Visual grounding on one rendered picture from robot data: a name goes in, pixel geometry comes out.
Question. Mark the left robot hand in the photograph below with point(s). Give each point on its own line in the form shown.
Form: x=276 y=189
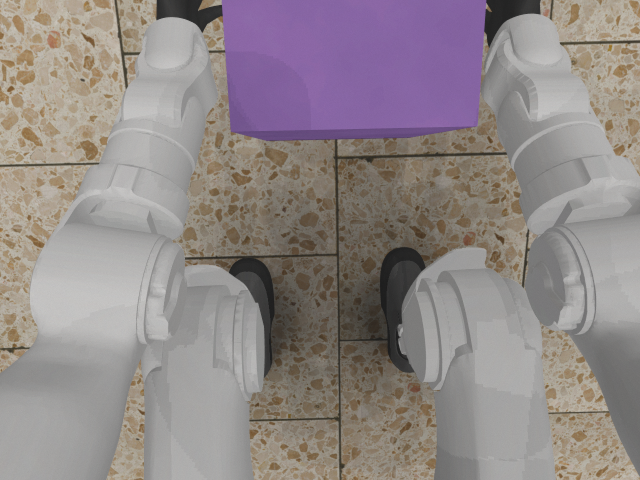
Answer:
x=188 y=9

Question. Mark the robot right upper arm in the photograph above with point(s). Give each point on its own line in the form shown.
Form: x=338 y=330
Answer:
x=584 y=278

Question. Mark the right robot hand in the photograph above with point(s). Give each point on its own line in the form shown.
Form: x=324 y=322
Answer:
x=503 y=10

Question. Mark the robot thigh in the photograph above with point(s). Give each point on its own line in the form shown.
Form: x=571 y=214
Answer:
x=196 y=416
x=492 y=417

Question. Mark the left robot forearm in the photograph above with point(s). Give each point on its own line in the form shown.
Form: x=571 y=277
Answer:
x=142 y=179

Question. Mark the robot left thigh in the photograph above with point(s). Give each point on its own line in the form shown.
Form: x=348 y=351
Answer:
x=196 y=416

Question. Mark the robot left upper arm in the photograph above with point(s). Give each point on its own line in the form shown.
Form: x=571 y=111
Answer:
x=102 y=294

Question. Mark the carton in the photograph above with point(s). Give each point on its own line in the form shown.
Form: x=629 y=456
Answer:
x=352 y=69

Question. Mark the right robot forearm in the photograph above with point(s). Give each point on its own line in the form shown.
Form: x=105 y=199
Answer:
x=564 y=163

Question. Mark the robot right thigh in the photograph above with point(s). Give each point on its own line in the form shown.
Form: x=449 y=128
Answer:
x=492 y=417

